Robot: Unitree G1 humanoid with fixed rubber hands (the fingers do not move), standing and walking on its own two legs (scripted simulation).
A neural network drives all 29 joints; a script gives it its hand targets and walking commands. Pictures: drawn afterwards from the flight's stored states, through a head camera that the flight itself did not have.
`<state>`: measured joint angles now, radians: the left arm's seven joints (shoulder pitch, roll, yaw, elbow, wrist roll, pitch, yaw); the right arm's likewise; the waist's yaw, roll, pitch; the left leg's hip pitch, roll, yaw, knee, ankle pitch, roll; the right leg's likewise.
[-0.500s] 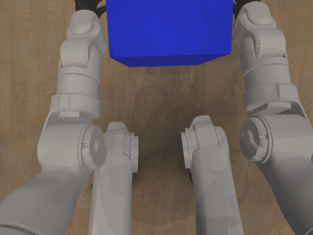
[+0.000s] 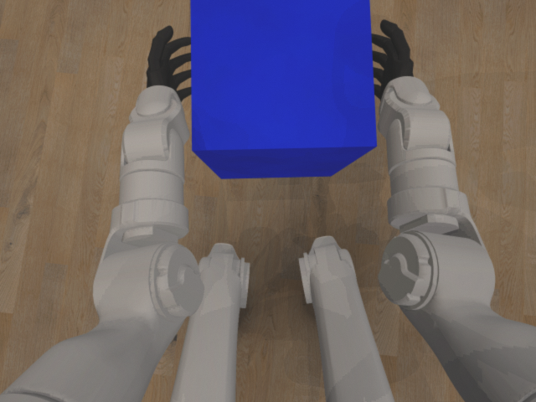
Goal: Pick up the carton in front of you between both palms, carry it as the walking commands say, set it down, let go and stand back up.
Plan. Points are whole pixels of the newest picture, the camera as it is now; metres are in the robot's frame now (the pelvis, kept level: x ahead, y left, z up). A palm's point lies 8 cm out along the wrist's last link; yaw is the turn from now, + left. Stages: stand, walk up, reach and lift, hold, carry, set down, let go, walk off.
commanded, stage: reach and lift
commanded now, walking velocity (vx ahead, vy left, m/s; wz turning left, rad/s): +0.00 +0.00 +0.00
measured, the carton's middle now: (277, 102) +0.52 -0.03 -0.12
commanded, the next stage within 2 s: none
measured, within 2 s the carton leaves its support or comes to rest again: neither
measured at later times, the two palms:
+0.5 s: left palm (88, 73) +0.46 +0.13 +0.11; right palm (458, 59) +0.45 -0.17 +0.10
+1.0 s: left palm out of the picture +0.41 +0.14 +0.26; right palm out of the picture +0.40 -0.16 +0.25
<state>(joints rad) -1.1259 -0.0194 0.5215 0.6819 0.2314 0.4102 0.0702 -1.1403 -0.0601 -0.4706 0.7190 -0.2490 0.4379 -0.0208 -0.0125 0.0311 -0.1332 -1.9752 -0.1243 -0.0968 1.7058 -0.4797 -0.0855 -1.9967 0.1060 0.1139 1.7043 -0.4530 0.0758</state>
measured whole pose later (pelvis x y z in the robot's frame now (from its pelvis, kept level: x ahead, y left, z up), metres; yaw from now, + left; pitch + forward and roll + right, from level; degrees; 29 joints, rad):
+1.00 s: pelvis +0.10 +0.00 +0.26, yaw -1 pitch +8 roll +0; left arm -0.29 -0.16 0.29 0.44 0.22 0.45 0.04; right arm -0.30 0.14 -0.28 0.46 -0.22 0.47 -0.03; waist 0.00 0.01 -0.14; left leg -0.46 -0.05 -0.15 0.60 -0.29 -0.02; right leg -0.48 0.05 0.15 0.61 -0.27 0.02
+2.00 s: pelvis +0.11 +0.00 +0.28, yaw -1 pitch -4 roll +0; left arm -0.26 -0.15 0.23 0.30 0.28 0.67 -0.01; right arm -0.25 0.15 -0.22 0.29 -0.27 0.69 -0.01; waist 0.00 0.00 -0.02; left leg -0.09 -0.03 -0.14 0.38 -0.21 -0.02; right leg -0.11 0.03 0.14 0.37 -0.19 0.02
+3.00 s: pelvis +0.10 +0.00 +0.28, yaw -1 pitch -7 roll +0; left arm -0.27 -0.15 0.23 0.23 0.28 0.75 -0.01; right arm -0.27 0.15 -0.22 0.23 -0.28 0.77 0.00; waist 0.00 0.00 0.01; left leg -0.04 -0.03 -0.13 0.36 -0.20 -0.02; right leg -0.05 0.03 0.13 0.35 -0.18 0.01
